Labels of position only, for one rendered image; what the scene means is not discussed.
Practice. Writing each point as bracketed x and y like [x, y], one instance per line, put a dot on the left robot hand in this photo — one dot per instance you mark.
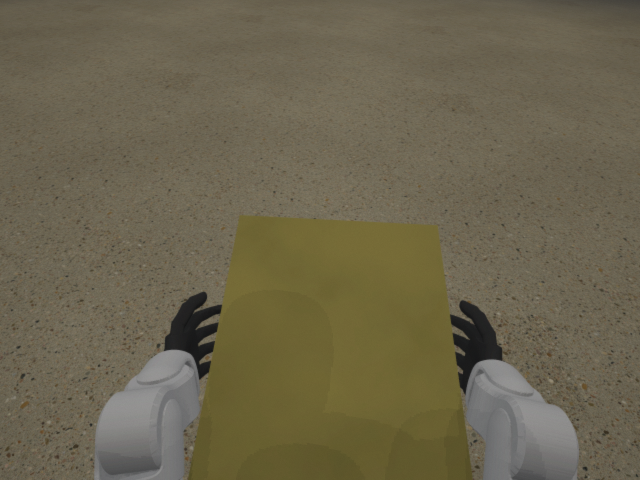
[183, 335]

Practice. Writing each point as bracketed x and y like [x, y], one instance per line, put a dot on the right robot hand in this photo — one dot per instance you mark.
[482, 344]

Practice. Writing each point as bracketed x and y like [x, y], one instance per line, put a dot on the carton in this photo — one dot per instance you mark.
[334, 357]

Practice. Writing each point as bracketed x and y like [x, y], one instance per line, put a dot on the robot right forearm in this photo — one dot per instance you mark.
[526, 438]

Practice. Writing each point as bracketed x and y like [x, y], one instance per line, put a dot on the robot left forearm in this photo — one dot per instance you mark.
[139, 434]

